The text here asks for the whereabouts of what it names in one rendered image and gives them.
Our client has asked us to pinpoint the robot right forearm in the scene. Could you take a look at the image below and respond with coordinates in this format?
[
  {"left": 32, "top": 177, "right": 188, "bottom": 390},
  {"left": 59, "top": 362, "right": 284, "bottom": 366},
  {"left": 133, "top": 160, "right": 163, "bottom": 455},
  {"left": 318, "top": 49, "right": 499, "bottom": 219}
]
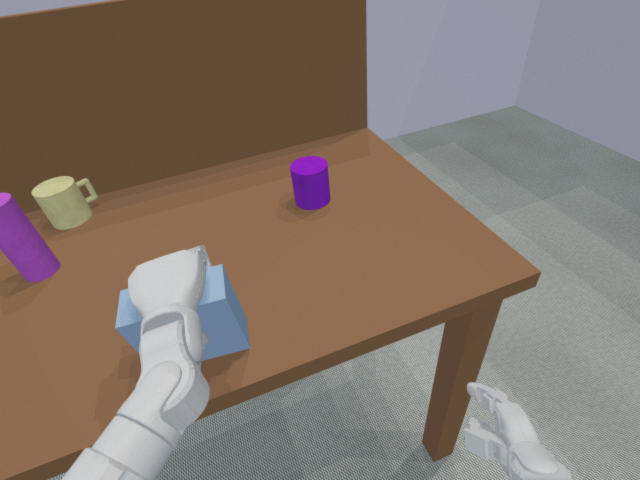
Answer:
[{"left": 507, "top": 441, "right": 572, "bottom": 480}]

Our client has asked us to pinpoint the robot right hand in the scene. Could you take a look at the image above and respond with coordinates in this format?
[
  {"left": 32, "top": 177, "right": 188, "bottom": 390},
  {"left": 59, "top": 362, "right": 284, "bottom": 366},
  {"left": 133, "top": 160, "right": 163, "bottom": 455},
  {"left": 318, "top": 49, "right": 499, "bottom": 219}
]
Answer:
[{"left": 464, "top": 382, "right": 540, "bottom": 475}]

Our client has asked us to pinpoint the sponge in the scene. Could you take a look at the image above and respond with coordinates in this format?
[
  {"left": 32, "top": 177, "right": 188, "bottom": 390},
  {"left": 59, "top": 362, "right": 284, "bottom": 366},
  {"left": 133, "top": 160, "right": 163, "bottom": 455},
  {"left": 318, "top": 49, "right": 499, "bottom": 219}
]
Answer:
[{"left": 115, "top": 264, "right": 250, "bottom": 361}]

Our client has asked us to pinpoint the robot left forearm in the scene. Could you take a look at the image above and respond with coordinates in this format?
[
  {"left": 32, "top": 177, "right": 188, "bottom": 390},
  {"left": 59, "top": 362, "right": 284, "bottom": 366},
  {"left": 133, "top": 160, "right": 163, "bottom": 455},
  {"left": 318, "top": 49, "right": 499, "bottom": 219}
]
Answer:
[{"left": 61, "top": 305, "right": 210, "bottom": 480}]

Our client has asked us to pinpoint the table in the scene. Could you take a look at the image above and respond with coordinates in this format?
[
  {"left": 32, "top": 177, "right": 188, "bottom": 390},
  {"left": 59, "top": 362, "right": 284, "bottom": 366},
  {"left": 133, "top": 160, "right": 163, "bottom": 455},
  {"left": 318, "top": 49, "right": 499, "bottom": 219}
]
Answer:
[{"left": 0, "top": 0, "right": 541, "bottom": 480}]

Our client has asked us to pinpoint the robot left hand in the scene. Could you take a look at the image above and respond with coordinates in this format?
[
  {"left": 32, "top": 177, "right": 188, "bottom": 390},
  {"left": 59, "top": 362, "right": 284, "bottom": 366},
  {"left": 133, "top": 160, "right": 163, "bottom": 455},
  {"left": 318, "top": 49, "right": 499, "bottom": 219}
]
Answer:
[{"left": 128, "top": 245, "right": 212, "bottom": 350}]

